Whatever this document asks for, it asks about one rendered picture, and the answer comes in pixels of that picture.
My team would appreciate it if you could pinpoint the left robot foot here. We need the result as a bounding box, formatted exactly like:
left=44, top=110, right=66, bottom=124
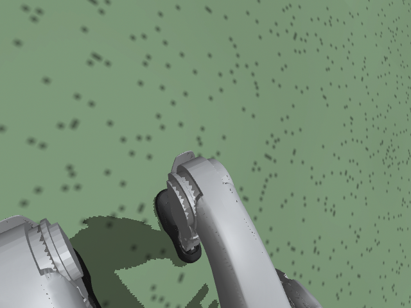
left=73, top=248, right=101, bottom=308

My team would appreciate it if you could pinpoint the right robot hand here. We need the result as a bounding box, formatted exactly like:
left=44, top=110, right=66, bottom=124
left=275, top=268, right=323, bottom=308

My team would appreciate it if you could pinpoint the right robot foot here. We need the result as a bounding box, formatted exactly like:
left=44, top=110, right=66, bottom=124
left=155, top=189, right=202, bottom=263

